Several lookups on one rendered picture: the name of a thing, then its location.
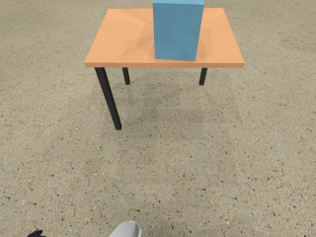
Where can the robot left thigh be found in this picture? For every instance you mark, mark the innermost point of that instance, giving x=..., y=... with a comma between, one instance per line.
x=127, y=229

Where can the table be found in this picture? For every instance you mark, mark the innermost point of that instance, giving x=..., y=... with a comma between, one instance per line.
x=125, y=40

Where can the carton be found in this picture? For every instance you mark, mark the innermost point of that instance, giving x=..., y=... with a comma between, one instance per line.
x=176, y=27

